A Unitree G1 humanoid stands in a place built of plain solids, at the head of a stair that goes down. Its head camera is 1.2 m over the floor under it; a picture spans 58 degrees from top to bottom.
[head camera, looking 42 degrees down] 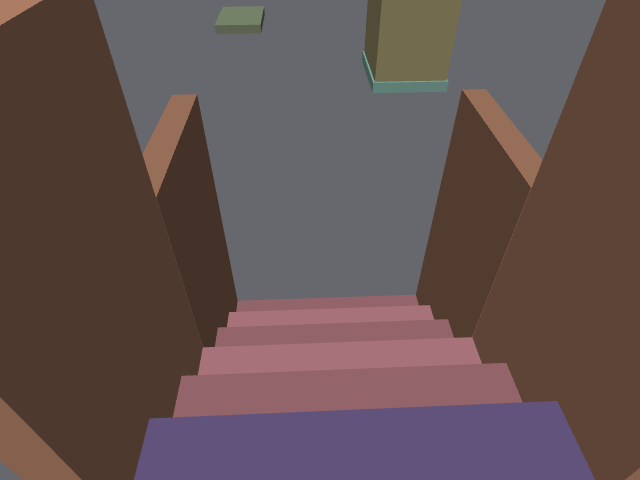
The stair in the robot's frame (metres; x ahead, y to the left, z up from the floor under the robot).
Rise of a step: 0.20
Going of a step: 0.25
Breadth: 1.20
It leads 3 degrees to the left of straight ahead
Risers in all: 6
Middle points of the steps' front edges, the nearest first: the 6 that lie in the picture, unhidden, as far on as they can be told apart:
0.60 -0.11 0.00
0.86 -0.09 -0.20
1.11 -0.08 -0.40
1.36 -0.07 -0.60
1.62 -0.06 -0.80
1.87 -0.05 -1.00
